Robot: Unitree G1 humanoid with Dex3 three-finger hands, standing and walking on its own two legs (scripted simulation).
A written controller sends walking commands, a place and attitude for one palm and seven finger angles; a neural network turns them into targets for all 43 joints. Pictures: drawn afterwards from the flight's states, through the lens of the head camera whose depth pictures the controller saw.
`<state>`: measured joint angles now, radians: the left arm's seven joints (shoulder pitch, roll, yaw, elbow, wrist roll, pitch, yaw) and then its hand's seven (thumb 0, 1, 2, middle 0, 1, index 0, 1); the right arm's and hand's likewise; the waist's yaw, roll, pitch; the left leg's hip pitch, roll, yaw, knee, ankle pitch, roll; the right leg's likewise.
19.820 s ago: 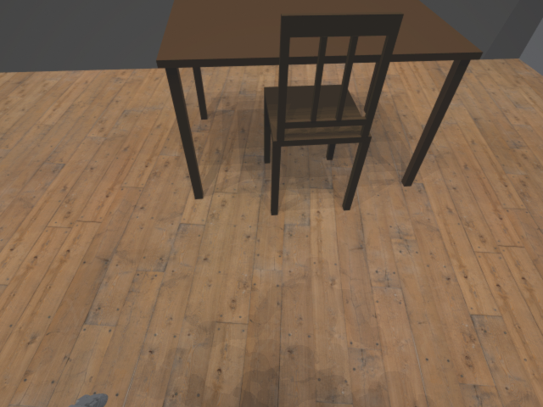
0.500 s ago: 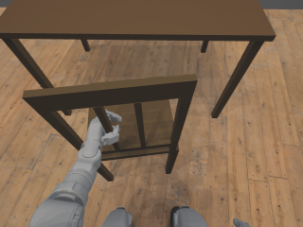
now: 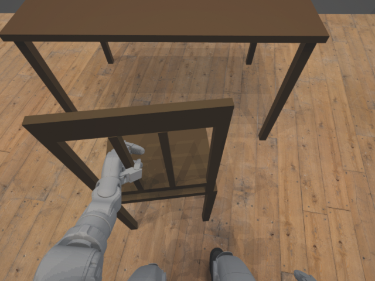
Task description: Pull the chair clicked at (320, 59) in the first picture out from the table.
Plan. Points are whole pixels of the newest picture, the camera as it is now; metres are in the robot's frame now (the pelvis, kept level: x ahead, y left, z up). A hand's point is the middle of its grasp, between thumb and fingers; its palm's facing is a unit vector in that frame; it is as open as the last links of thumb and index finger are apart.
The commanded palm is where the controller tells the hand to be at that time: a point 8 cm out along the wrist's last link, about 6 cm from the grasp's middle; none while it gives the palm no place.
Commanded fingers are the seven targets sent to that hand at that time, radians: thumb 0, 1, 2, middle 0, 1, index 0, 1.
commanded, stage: step backward, pulling the chair out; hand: left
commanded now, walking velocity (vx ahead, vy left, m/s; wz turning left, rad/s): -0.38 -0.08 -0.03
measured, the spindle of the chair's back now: (130, 166) +0.38 +0.15 -0.06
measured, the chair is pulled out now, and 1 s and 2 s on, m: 0.39 0.55 0.59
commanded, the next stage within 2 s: stop walking, hand still on the chair in 0.70 s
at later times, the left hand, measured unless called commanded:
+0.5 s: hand (135, 188) +0.32 +0.13 -0.05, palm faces +0.05 -0.98 -0.21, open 5.2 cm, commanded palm +0.29 +0.18 -0.06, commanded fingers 0.00 0.90 0.90 -0.50 -1.45 -0.50 -1.45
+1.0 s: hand (123, 241) +0.20 +0.14 -0.05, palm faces +0.01 -0.98 -0.17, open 5.1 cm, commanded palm +0.18 +0.19 -0.04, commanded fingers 0.00 0.90 0.90 -0.50 -1.45 -0.50 -1.45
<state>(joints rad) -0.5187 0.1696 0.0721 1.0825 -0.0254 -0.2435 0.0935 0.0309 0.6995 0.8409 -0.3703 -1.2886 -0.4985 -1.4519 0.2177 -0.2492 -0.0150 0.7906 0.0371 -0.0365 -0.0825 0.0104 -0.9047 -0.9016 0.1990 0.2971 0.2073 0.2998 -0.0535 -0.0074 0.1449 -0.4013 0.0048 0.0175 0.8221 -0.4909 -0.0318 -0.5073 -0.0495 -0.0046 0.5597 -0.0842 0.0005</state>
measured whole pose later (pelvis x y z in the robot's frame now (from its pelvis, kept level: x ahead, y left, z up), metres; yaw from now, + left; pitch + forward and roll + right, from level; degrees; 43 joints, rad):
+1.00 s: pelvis -0.14 +0.02 +0.00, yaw -2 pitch -1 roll +0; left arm -0.39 0.15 0.04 0.91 -0.05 -0.13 0.10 0.03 0.71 0.81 -0.33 -1.28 -0.50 -1.45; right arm 0.24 -0.22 0.00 0.68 0.05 0.02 -0.10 0.01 -0.90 -0.90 0.20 0.30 0.21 0.30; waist -0.03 0.02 0.16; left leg -0.30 0.06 0.04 0.61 -0.28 -0.03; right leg -0.40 -0.04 -0.01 0.62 -0.28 0.02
